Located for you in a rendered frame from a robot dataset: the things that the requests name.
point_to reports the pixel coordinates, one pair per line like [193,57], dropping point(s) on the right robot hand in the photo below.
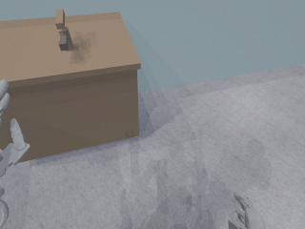
[251,219]

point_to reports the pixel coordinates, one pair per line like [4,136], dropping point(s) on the left robot forearm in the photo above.
[4,209]

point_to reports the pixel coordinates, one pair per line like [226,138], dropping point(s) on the counter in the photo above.
[69,100]

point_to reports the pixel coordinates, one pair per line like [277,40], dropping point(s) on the left robot hand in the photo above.
[16,150]

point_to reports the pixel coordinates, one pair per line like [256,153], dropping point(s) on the tap lever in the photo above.
[63,43]

